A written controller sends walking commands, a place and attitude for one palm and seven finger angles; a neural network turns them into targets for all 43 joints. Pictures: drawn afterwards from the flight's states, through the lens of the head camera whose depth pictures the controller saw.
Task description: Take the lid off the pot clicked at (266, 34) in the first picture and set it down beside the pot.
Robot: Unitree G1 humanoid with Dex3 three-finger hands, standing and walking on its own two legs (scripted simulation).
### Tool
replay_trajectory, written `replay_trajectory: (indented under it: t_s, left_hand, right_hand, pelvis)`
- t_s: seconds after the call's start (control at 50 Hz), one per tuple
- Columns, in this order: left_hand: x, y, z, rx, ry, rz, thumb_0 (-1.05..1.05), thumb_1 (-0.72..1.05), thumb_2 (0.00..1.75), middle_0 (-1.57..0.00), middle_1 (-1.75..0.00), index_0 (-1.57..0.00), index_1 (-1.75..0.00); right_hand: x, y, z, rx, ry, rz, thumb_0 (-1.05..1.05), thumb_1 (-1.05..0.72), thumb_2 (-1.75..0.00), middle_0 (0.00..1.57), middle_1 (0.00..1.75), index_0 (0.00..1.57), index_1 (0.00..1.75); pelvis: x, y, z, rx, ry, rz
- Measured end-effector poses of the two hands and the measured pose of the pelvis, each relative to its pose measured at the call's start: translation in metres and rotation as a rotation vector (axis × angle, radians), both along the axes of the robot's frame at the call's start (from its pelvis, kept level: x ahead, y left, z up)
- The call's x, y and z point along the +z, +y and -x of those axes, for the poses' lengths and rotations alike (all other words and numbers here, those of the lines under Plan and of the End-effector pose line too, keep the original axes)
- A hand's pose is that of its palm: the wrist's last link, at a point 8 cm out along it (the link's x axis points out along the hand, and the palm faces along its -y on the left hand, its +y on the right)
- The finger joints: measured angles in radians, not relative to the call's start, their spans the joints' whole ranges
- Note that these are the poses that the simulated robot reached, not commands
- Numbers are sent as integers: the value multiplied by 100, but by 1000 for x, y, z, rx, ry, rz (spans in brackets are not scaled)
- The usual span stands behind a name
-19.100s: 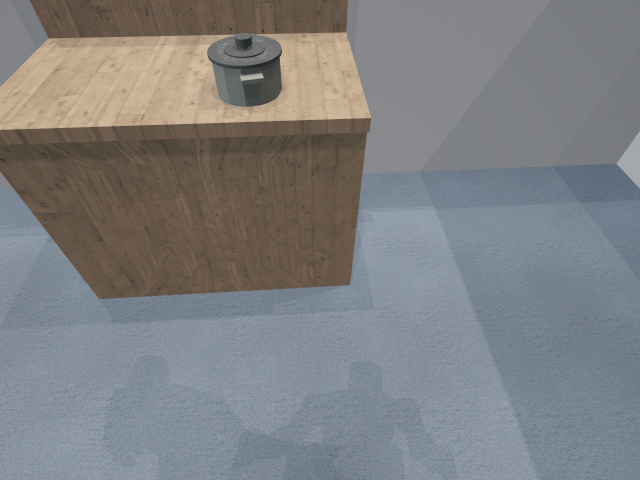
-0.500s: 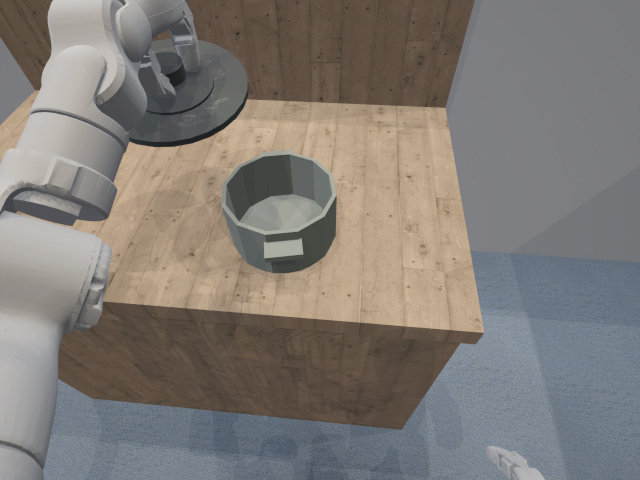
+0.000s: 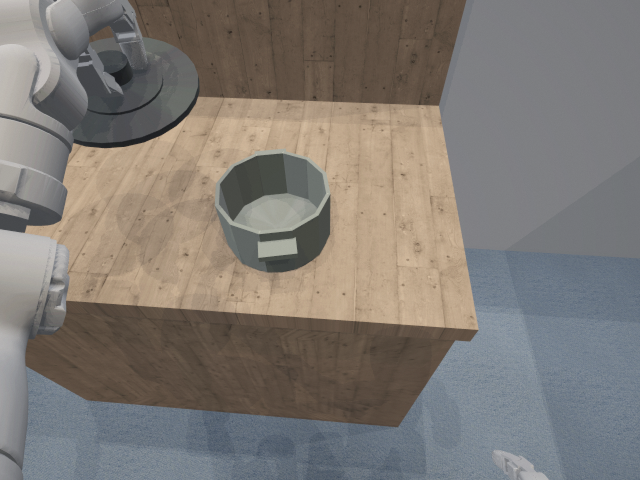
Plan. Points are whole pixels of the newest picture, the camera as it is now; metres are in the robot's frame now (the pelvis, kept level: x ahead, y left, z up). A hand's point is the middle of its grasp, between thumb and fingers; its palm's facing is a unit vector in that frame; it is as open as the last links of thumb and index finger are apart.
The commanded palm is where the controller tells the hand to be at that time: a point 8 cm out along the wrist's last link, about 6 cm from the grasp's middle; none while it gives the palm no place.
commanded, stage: move the lid sideways beside the pot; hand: left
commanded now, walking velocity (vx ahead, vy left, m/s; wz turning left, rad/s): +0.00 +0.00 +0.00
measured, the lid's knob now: (111, 68) +0.51 +0.23 +0.25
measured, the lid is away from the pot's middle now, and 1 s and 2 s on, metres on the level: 0.16 0.24 0.24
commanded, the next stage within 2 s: lower the lid onto the table in 0.70 s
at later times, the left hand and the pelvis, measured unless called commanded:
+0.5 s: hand (36, 79) +0.46 +0.28 +0.26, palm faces -0.21 -0.07 -0.98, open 7.0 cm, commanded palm +0.46 +0.29 +0.33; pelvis +0.00 +0.00 +0.00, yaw +0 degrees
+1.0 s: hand (38, 83) +0.48 +0.30 +0.25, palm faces -0.25 -0.10 -0.96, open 7.0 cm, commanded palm +0.48 +0.30 +0.31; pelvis +0.01 +0.01 +0.00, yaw +0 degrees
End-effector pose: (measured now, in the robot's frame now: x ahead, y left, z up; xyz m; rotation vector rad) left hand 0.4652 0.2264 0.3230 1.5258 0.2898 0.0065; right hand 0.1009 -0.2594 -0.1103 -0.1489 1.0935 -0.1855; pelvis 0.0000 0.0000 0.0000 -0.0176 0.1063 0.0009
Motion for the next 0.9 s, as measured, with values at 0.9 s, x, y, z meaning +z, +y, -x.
replay_trajectory:
  t_s: [0.9]
  left_hand:
    - [-6, 69, -5, 102, 47, 17, -3, 35, 65, -87, -101, -67, -94]
  right_hand:
    - [-5, -5, 32, -54, 120, 37, 0, -91, -90, 20, 30, 20, 30]
  pelvis:
    - [-1, 5, -5, 0, 20, 13]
